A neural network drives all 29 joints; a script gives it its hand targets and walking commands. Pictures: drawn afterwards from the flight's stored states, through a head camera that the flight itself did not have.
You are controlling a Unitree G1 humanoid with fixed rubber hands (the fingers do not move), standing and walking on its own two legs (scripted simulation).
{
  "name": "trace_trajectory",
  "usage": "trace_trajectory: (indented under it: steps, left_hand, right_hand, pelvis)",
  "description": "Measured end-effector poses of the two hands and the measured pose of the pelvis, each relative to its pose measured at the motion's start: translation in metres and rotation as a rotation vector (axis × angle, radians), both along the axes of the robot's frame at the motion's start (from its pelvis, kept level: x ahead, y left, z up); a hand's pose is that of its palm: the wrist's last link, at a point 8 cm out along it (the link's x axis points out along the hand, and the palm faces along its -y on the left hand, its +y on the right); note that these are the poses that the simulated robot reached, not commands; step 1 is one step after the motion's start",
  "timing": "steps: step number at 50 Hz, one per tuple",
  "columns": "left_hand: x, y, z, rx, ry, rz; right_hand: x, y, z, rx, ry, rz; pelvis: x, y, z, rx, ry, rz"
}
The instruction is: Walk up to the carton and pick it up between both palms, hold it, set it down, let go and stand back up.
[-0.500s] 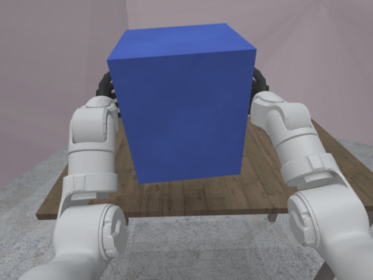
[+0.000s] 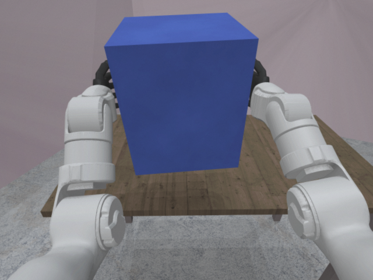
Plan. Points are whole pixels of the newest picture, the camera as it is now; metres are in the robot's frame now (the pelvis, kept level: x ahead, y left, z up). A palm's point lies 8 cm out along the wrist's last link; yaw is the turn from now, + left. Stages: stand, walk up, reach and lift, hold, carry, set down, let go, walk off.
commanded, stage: hold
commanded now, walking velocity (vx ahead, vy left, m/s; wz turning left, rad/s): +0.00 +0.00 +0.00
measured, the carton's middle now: (181, 93) +0.40 +0.01 +0.30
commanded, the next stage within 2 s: none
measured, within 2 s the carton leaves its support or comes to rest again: neither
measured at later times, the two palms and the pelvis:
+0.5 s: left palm (106, 97) +0.37 +0.16 +0.31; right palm (263, 95) +0.36 -0.14 +0.31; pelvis +0.00 +0.01 +0.00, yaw -1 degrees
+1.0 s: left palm (102, 105) +0.37 +0.17 +0.29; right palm (256, 96) +0.37 -0.13 +0.31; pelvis +0.00 +0.00 +0.00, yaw +0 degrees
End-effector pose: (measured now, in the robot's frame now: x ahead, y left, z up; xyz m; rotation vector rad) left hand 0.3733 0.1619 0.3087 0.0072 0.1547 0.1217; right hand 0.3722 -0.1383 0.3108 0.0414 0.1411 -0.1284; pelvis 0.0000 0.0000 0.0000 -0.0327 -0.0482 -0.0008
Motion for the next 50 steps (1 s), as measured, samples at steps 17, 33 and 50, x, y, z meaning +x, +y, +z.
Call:
trace_trajectory:
  steps: [17, 33, 50]
  left_hand:
    - [-0.003, -0.008, -0.012, 0.013, -0.008, -0.015]
    - [-0.006, -0.002, 0.004, 0.020, -0.003, 0.002]
    - [-0.004, 0.004, -0.017, 0.000, 0.013, -0.005]
  right_hand:
    - [-0.006, -0.007, -0.009, 0.032, -0.007, -0.018]
    - [-0.005, -0.002, 0.002, 0.022, -0.002, 0.001]
    - [-0.004, 0.004, -0.006, 0.001, 0.015, -0.003]
  pelvis:
    - [0.000, 0.005, -0.001, -0.004, -0.007, -0.010]
    - [-0.003, 0.006, -0.001, -0.001, 0.002, -0.012]
    - [-0.002, 0.003, -0.001, -0.007, -0.004, 0.003]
